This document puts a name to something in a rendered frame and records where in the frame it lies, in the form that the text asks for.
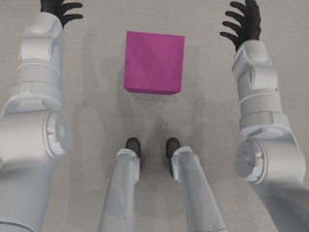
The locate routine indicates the left robot thigh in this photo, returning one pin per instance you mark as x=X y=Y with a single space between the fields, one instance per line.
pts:
x=117 y=213

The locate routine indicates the carton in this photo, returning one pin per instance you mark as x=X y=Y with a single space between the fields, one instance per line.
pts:
x=153 y=63

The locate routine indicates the left robot hand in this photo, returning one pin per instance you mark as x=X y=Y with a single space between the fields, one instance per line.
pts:
x=56 y=7

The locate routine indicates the robot left forearm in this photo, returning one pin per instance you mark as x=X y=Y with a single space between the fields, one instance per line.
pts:
x=39 y=67

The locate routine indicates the robot right forearm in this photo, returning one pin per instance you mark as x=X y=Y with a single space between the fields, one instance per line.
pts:
x=259 y=98

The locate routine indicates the robot left upper arm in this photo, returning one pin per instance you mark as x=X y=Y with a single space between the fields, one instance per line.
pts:
x=31 y=143

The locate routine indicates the right robot thigh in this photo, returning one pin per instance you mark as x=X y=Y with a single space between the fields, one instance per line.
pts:
x=201 y=211

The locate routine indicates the right robot hand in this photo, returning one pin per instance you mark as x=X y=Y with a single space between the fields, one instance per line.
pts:
x=250 y=29

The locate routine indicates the robot right upper arm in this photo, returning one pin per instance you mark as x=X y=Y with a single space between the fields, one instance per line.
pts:
x=275 y=169

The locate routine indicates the robot thigh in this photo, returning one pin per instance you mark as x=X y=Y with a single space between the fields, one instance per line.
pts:
x=117 y=213
x=201 y=211

